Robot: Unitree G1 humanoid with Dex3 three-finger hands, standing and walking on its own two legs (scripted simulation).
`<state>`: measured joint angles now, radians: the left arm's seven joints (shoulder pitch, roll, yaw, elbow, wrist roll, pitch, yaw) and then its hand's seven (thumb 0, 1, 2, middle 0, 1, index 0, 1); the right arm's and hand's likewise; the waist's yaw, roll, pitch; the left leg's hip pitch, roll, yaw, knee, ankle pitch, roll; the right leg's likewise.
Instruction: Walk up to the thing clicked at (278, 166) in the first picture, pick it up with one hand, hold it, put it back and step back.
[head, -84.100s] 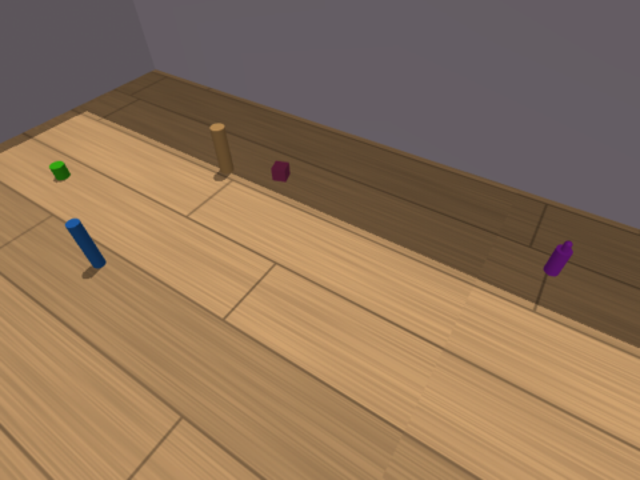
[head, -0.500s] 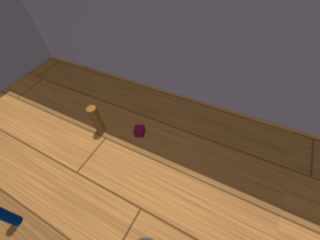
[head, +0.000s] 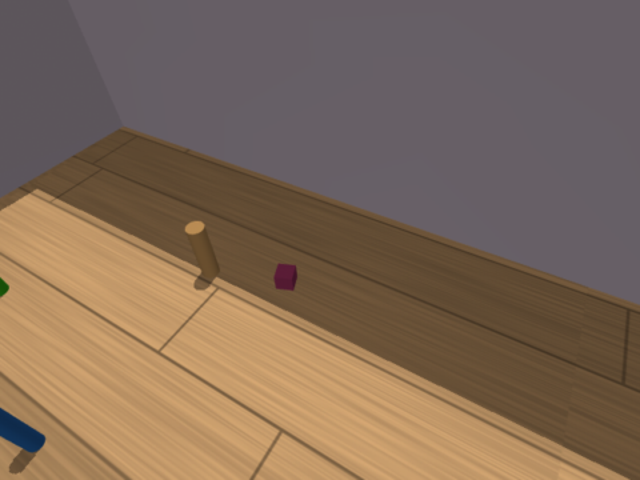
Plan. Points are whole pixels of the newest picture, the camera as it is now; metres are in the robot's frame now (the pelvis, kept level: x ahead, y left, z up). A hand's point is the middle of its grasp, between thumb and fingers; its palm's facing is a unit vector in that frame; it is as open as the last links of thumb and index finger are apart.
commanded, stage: step back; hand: left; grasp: from above
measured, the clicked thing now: (285, 277) +1.02 +0.23 -0.73
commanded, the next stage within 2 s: stand in 0.76 s
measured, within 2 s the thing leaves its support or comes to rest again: neither
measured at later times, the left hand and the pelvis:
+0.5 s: hand out of the picture +0.14 +0.28 -0.14, palm faces +0.00 -0.94 -0.35, open 7.4 cm; pelvis +0.05 +0.02 +0.01, yaw -1 degrees
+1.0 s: hand out of the picture +0.15 +0.27 -0.14, palm faces -0.05 -0.94 -0.33, open 7.4 cm; pelvis +0.05 +0.03 +0.02, yaw -2 degrees
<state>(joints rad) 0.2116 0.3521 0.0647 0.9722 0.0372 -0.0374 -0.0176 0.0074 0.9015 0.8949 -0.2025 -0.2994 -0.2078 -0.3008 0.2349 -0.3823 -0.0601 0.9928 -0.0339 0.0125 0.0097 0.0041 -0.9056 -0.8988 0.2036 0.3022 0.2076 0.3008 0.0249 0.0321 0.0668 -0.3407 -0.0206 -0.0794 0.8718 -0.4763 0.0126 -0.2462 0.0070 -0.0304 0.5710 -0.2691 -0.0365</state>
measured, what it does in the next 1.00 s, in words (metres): steps on the spot: left foot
